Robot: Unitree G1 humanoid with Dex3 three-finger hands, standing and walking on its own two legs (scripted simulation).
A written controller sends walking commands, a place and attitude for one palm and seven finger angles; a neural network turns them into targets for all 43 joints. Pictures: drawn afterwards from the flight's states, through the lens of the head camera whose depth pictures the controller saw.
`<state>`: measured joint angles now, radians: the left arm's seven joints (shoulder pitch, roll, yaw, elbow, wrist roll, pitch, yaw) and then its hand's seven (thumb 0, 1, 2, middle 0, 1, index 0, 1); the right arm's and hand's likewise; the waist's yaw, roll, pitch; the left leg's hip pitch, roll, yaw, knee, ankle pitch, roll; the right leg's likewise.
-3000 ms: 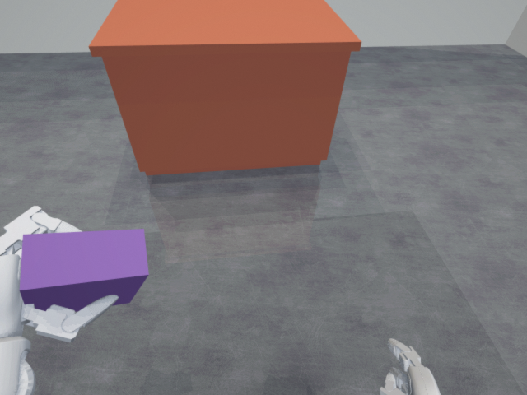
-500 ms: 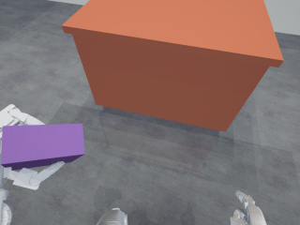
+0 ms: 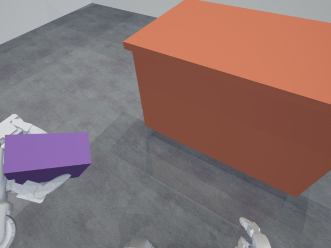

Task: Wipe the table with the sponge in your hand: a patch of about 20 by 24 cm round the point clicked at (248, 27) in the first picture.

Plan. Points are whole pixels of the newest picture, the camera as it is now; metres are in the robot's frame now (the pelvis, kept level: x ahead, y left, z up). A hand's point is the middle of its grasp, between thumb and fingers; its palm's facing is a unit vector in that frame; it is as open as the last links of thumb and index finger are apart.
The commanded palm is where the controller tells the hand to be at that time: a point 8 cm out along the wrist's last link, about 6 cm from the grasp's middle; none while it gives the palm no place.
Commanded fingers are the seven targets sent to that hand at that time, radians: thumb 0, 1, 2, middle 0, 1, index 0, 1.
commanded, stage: walk to a spot facing it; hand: left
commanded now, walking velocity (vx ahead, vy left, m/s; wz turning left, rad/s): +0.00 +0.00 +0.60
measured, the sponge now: (60, 159) +0.23 +0.21 +0.17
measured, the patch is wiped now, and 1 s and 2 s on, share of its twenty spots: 0.00 0.00 0.00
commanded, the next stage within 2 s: none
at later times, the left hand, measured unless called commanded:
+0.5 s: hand (14, 155) +0.21 +0.27 +0.21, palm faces +0.56 -0.70 -0.45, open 9.9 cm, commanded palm +0.14 +0.30 +0.19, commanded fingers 0.00 0.10 1.30 -1.20 -1.60 -1.20 -1.60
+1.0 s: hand out of the picture +0.09 +0.24 +0.20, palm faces +0.79 -0.46 -0.40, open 9.9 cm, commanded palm +0.02 +0.25 +0.19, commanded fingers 0.00 0.10 1.30 -1.20 -1.60 -1.20 -1.60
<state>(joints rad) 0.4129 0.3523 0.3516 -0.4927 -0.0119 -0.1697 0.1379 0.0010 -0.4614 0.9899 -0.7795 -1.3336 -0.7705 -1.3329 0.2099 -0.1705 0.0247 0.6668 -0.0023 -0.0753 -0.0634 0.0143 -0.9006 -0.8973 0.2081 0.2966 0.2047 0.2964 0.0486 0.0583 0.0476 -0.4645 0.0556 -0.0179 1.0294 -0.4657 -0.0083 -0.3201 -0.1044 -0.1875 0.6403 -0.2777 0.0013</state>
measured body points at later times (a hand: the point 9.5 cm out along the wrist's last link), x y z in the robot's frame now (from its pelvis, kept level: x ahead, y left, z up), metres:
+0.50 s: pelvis +0.06 -0.01 +0.01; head +0.09 +0.01 +0.46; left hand +0.17 +0.30 +0.23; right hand +0.29 -0.16 -0.07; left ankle +0.10 +0.13 -0.72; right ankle +0.12 -0.14 -0.67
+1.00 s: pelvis +0.04 -0.07 +0.00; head +0.05 -0.05 +0.45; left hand +0.05 +0.26 +0.22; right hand +0.34 -0.20 -0.06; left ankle -0.02 +0.04 -0.73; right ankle +0.13 -0.14 -0.72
